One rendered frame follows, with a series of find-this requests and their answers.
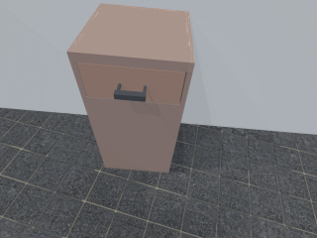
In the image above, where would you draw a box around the cabinet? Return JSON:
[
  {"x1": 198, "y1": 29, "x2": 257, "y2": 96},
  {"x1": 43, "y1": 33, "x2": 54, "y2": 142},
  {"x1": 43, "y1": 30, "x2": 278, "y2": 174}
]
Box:
[{"x1": 66, "y1": 3, "x2": 195, "y2": 173}]

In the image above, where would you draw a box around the drawer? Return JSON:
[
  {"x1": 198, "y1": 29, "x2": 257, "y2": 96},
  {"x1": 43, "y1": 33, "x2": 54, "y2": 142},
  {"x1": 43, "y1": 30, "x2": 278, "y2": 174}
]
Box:
[{"x1": 77, "y1": 62, "x2": 186, "y2": 104}]

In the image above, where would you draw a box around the handle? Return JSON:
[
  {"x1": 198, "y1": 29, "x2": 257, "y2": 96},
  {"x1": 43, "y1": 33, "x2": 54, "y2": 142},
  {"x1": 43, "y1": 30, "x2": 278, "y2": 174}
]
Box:
[{"x1": 113, "y1": 83, "x2": 147, "y2": 102}]

